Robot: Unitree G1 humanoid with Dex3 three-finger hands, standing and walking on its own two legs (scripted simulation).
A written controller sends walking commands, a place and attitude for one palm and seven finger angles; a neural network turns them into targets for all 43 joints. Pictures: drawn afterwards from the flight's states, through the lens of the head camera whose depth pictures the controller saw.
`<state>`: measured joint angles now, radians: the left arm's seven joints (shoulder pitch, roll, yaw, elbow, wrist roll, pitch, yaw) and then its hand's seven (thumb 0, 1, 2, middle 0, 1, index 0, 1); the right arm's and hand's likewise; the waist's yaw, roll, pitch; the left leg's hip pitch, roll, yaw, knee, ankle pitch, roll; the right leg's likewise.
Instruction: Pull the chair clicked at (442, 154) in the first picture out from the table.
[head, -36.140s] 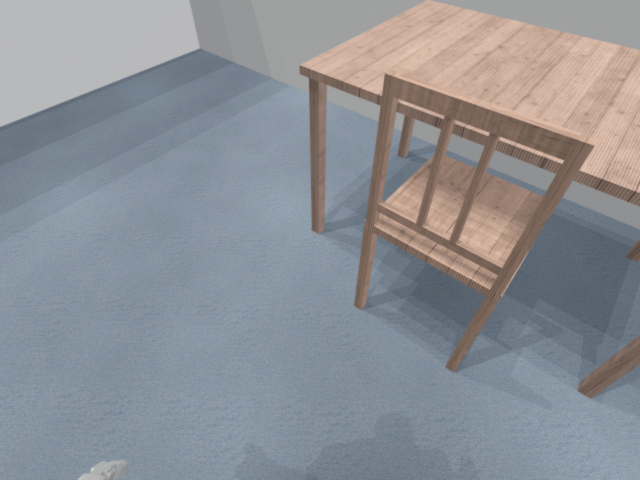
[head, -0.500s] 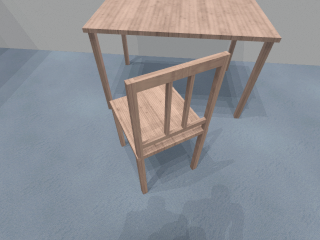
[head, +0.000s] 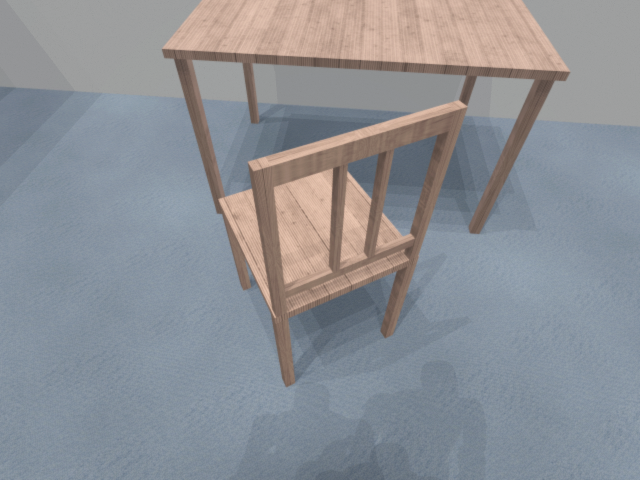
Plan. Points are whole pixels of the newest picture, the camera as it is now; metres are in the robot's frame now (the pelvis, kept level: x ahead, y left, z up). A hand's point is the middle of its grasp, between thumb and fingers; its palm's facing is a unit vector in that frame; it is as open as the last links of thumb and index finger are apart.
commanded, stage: look to check the result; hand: left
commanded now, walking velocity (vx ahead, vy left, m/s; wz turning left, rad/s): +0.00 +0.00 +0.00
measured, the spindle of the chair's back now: (336, 222) +0.59 +0.00 -0.09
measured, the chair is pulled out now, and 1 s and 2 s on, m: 0.46 0.46 0.46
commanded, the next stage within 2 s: stand and wait in 0.46 s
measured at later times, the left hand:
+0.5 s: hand out of the picture +0.01 +0.17 -0.18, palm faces +0.01 -0.98 -0.18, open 7.4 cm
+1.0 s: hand out of the picture +0.01 +0.17 -0.18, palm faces +0.01 -0.98 -0.17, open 7.4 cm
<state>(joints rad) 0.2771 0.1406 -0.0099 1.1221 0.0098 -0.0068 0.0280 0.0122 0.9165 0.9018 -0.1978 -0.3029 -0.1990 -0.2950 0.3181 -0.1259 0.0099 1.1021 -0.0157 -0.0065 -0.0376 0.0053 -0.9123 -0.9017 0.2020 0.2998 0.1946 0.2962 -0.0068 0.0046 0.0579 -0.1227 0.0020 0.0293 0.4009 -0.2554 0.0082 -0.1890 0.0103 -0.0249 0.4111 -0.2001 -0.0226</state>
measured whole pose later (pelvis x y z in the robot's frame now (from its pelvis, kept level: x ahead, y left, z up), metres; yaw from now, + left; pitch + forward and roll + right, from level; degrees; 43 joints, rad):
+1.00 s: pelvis +0.02 +0.01 +0.00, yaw +0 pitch -1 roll +0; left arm 0.28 0.14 -0.01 1.12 0.01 -0.01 0.03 0.01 0.92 0.90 -0.20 -0.30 -0.20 -0.29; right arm 0.31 -0.12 0.01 1.12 -0.01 -0.01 -0.04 0.01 -0.91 -0.90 0.20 0.30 0.20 0.30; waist -0.01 0.00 0.06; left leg -0.09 -0.01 0.03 0.39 -0.28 0.02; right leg -0.17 0.00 -0.02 0.41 -0.23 -0.01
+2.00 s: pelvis +0.02 +0.01 +0.00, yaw +0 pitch -1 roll +0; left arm 0.30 0.13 0.00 1.12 0.01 -0.01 0.03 0.01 0.91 0.90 -0.20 -0.30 -0.20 -0.29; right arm 0.32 -0.12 0.01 1.12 -0.01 -0.02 -0.05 0.00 -0.91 -0.90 0.20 0.30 0.20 0.30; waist -0.01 0.01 0.05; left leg -0.08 -0.02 0.04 0.39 -0.28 0.03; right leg -0.16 -0.01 -0.01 0.42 -0.24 0.00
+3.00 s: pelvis +0.02 +0.01 +0.00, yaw -1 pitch -1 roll +0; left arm 0.31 0.12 0.00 1.12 0.01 -0.01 0.03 0.01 0.91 0.90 -0.20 -0.30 -0.20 -0.29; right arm 0.33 -0.11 0.01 1.13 -0.01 -0.01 -0.04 0.00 -0.91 -0.90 0.20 0.30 0.19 0.30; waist -0.01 0.01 0.05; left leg -0.09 0.00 0.05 0.39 -0.28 0.01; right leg -0.17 0.01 -0.01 0.42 -0.23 -0.02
